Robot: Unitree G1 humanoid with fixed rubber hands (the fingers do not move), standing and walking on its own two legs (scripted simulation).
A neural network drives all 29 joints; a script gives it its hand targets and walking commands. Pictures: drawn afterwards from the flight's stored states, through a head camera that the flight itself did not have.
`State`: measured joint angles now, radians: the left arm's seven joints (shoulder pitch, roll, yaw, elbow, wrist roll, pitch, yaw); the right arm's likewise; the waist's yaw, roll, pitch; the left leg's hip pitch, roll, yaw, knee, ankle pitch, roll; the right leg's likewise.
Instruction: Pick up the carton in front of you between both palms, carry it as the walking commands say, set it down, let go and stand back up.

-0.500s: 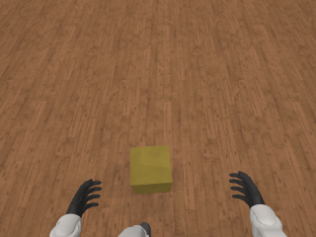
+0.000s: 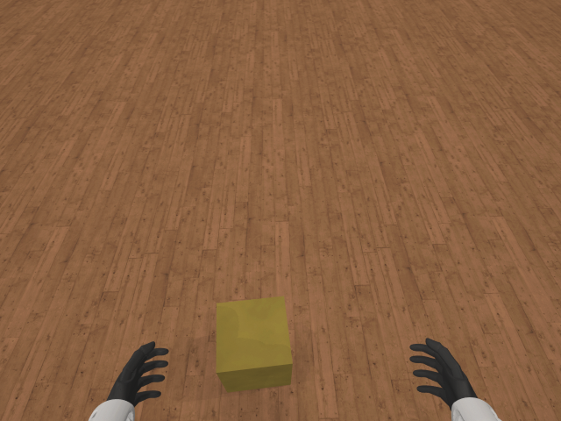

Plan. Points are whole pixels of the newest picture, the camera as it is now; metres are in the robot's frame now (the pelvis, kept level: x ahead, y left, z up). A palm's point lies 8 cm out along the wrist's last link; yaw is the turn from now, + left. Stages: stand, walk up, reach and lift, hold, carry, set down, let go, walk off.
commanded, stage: let go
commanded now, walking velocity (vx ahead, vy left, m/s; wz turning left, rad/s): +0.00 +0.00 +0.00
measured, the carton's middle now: (255, 345) +0.42 +0.10 -0.65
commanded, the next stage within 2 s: stand in 0.04 s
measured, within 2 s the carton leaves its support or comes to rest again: neither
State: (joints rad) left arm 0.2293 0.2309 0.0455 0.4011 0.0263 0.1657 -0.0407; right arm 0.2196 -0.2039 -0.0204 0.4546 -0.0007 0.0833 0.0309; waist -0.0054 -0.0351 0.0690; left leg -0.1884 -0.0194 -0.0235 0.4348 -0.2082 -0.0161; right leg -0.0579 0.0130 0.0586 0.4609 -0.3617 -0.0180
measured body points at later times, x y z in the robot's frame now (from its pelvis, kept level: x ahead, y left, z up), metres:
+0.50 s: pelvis +0.00 +0.02 -0.01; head +0.00 +0.04 +0.44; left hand +0.13 +0.30 -0.11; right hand +0.13 -0.26 -0.10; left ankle +0.02 +0.13 -0.74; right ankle -0.07 -0.11 -0.74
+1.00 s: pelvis -0.02 +0.03 +0.00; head -0.02 +0.04 +0.45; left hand +0.08 +0.32 -0.12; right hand +0.09 -0.26 -0.11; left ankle +0.02 +0.13 -0.74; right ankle -0.07 -0.11 -0.74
